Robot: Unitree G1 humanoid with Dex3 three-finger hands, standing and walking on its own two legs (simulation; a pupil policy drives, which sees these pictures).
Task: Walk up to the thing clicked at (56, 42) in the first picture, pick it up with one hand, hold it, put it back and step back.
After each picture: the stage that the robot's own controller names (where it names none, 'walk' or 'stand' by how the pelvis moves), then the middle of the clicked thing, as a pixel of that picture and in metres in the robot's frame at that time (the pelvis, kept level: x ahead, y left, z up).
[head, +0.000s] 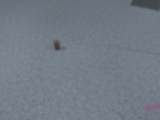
stand; (57, 45) +1.34 +0.32 -0.72
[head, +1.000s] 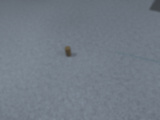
walk; (68, 51) +1.26 +0.28 -0.72
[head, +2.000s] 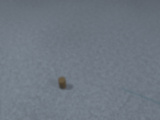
walk; (62, 83) +0.77 +0.22 -0.70
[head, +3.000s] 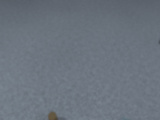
walk; (53, 118) +0.49 +0.23 -0.70
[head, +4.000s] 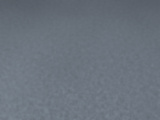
stand; out of the picture +0.39 +0.20 -0.72
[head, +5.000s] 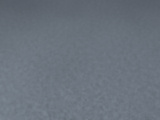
stand; out of the picture +0.37 +0.21 -0.72
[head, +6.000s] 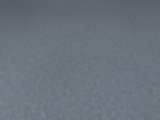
stand; out of the picture +0.36 +0.22 -0.72
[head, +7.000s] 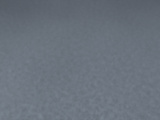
stand; out of the picture +0.36 +0.23 -0.73
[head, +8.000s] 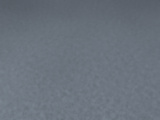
stand; out of the picture +0.36 +0.22 -0.73
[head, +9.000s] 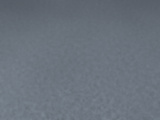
stand; out of the picture +0.37 +0.21 -0.73
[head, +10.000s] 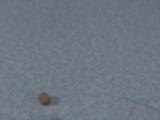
go down; (44, 99) +0.40 +0.22 -0.58
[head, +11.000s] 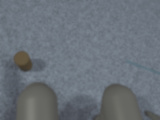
go down; (23, 62) +0.44 +0.27 -0.31
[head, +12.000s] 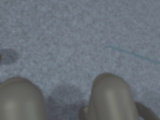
close in; out of the picture +0.43 +0.30 -0.25
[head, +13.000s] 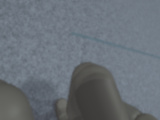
close; out of the picture +0.41 +0.32 -0.22
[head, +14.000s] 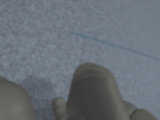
close; out of the picture +0.39 +0.31 -0.22
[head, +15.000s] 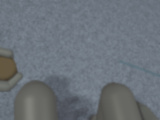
lift; (5, 71) +0.34 +0.27 -0.08
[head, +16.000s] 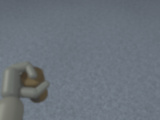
hold; (35, 85) +0.33 +0.17 +0.04
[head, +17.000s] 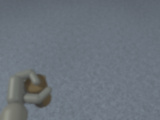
hold; (39, 91) +0.33 +0.17 +0.00
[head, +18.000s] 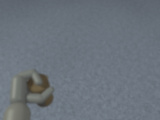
crouch; (41, 91) +0.33 +0.16 +0.00
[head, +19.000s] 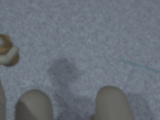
crouch; (5, 51) +0.44 +0.25 -0.10
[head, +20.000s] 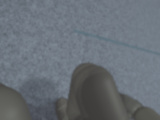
lower; out of the picture +0.40 +0.33 -0.22
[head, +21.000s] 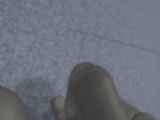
lower; out of the picture +0.41 +0.33 -0.22
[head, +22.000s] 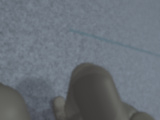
lower; out of the picture +0.41 +0.33 -0.23
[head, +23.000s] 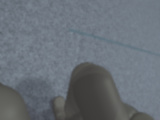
lower; out of the picture +0.41 +0.33 -0.23
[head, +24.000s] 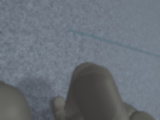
open; out of the picture +0.41 +0.32 -0.23
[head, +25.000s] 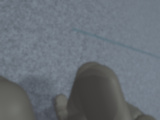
stand; out of the picture +0.40 +0.31 -0.23
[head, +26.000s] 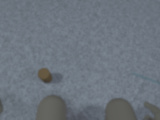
walk; (45, 76) +0.44 +0.23 -0.45
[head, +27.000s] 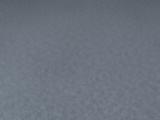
stand; out of the picture +0.39 +0.19 -0.66
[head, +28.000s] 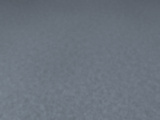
stand; out of the picture +0.39 +0.21 -0.67
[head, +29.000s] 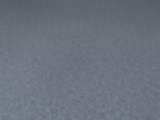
stand; out of the picture +0.40 +0.19 -0.72
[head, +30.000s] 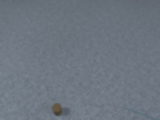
walk; (57, 109) +0.44 +0.16 -0.70
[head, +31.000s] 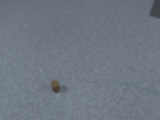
walk; (55, 86) +0.64 +0.22 -0.69
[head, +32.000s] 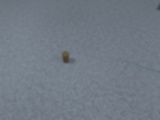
stand; (65, 57) +1.00 +0.20 -0.69
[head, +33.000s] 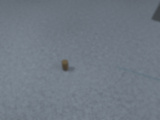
stand; (65, 65) +1.01 +0.20 -0.72
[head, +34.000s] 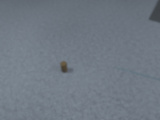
stand; (64, 67) +1.03 +0.21 -0.73
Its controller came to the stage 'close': yes
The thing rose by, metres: 0.70
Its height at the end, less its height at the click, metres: +0.00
